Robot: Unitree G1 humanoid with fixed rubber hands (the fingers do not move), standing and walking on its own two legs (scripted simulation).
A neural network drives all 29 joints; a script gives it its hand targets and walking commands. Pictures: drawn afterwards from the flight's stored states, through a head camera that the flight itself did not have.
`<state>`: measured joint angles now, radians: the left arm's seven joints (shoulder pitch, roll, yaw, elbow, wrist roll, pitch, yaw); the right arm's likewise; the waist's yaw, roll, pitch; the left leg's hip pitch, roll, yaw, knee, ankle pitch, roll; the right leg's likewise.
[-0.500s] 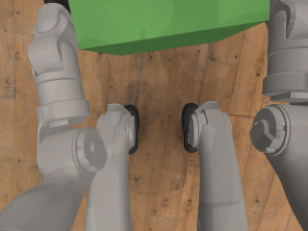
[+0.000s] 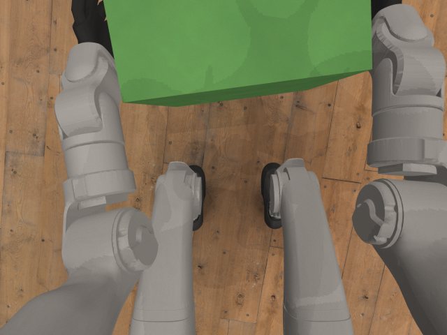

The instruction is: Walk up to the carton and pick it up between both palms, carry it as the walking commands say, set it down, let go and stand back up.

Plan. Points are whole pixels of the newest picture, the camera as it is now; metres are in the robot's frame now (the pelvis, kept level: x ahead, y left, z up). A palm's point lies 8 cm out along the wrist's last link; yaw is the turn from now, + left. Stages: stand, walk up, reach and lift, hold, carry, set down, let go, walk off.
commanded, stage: reach and lift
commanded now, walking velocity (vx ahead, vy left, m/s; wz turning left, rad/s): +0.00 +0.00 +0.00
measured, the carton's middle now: (234, 30) +0.54 +0.00 -0.15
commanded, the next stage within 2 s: none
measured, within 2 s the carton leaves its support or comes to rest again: neither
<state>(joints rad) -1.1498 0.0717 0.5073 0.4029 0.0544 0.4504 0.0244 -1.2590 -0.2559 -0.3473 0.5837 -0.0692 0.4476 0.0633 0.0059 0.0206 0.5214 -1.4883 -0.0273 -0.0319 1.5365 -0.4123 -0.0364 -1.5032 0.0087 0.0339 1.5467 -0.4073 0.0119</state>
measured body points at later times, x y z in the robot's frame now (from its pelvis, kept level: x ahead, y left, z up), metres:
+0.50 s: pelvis +0.01 +0.00 +0.06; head +0.31 -0.01 +0.38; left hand +0.50 +0.18 -0.02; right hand +0.52 -0.18 -0.03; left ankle +0.15 +0.13 -0.53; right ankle +0.15 -0.12 -0.53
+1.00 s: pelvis +0.08 +0.00 +0.13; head +0.22 -0.01 +0.56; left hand +0.48 +0.18 +0.11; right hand +0.51 -0.18 +0.11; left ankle +0.15 +0.13 -0.53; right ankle +0.15 -0.12 -0.53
